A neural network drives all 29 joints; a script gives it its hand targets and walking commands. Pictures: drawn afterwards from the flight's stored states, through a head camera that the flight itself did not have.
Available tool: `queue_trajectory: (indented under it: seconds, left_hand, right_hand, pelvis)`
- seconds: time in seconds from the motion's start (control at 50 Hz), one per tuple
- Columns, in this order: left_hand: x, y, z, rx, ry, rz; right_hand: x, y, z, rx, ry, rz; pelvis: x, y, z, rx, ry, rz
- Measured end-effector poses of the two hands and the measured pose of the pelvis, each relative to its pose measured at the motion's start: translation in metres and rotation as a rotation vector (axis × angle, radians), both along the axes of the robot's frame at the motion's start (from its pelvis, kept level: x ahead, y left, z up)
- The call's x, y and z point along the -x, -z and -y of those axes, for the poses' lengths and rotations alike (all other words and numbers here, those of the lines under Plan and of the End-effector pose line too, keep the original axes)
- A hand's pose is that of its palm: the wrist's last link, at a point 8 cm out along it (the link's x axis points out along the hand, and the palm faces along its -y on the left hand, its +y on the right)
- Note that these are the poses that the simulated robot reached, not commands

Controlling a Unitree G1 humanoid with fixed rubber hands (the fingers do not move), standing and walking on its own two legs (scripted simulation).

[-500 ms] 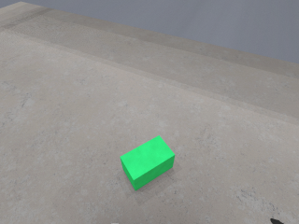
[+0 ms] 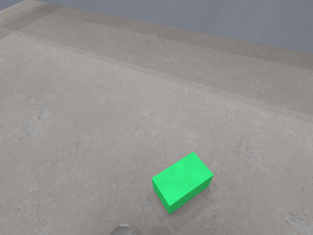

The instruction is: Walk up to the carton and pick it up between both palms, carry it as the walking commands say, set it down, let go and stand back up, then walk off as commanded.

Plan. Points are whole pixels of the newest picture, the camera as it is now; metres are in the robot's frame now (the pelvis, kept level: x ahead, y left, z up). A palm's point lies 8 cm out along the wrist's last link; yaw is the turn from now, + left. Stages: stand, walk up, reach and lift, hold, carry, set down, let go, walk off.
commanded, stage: walk up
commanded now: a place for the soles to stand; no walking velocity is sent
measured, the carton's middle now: (181, 182) +0.51 -0.09 -0.66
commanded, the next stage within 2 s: none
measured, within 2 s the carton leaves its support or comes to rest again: neither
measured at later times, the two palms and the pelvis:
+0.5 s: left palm out of the picture +0.12 +0.38 -0.09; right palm out of the picture +0.14 -0.29 -0.08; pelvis +0.04 +0.04 +0.01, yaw -1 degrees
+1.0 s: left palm (36, 233) +0.15 +0.33 -0.09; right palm out of the picture +0.10 -0.31 -0.09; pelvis +0.05 +0.01 +0.01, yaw +0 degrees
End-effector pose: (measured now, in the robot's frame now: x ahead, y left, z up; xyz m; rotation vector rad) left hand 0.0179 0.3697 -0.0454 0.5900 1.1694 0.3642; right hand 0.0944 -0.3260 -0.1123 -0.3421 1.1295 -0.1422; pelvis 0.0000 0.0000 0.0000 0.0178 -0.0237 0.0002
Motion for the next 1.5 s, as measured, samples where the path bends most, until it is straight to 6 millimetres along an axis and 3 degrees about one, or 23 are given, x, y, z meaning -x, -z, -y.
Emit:
queue_trajectory:
  seconds: [0.08, 0.14, 0.22, 0.34, 0.44, 0.6, 0.78, 0.92, 1.18, 1.32, 1.5]
  left_hand:
    - [-0.029, 0.033, -0.03, 0.053, -0.004, -0.002]
    - [-0.052, 0.05, -0.028, 0.122, 0.012, 0.011]
    - [-0.068, 0.064, -0.019, 0.193, 0.013, 0.005]
    - [-0.086, 0.064, -0.015, 0.245, 0.001, -0.004]
    - [-0.1, 0.054, -0.013, 0.238, -0.006, 0.013]
    - [-0.096, 0.044, 0.007, 0.202, -0.004, -0.007]
    - [-0.113, 0.042, 0.034, 0.241, 0.011, 0.033]
    - [-0.126, 0.042, 0.044, 0.269, 0.017, 0.044]
    - [-0.142, 0.043, 0.035, 0.271, -0.004, 0.059]
    - [-0.136, 0.042, 0.029, 0.273, -0.008, 0.052]
    - [-0.121, 0.039, 0.029, 0.268, -0.027, 0.03]
  right_hand:
    - [-0.013, 0.002, -0.03, 0.057, 0.01, 0.023]
    - [-0.019, -0.007, -0.05, 0.066, 0.009, 0.015]
    - [-0.034, -0.016, -0.061, 0.083, 0.011, 0.038]
    - [-0.051, -0.03, -0.066, 0.12, 0.013, 0.074]
    - [-0.047, -0.036, -0.054, 0.14, 0.02, 0.072]
    - [-0.036, -0.024, -0.018, 0.13, 0.066, 0.041]
    - [-0.012, -0.018, -0.01, 0.107, 0.073, -0.028]
    - [-0.004, -0.02, -0.009, 0.103, 0.084, -0.058]
    - [-0.029, -0.026, -0.017, 0.119, 0.059, -0.04]
    - [-0.046, -0.03, -0.022, 0.118, 0.042, 0.011]
    - [-0.047, -0.028, -0.026, 0.096, 0.029, 0.006]
  pelvis:
    - [-0.012, 0.014, -0.032, 0.006, 0.0, 0.006]
    - [-0.019, 0.01, -0.042, 0.021, 0.001, 0.0]
    - [-0.03, 0.007, -0.051, 0.029, 0.005, -0.007]
    - [-0.038, -0.002, -0.059, 0.034, 0.01, -0.002]
    - [-0.038, -0.008, -0.049, 0.04, 0.006, 0.003]
    - [-0.038, -0.006, -0.026, 0.005, 0.007, 0.009]
    - [-0.039, -0.01, -0.013, -0.011, 0.004, 0.01]
    - [-0.045, -0.013, -0.011, -0.004, 0.001, 0.001]
    - [-0.054, -0.015, -0.017, 0.003, 0.003, -0.002]
    - [-0.052, -0.015, -0.022, 0.004, 0.005, 0.006]
    - [-0.049, -0.018, -0.019, 0.006, -0.003, 0.008]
